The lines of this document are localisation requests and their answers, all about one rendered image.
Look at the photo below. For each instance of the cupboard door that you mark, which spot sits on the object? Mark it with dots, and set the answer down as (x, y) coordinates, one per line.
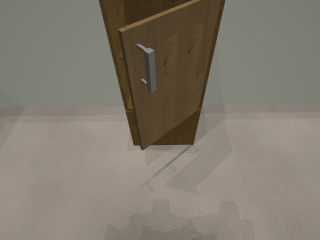
(181, 38)

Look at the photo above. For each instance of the handle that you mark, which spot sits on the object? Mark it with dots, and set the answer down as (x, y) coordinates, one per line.
(150, 70)

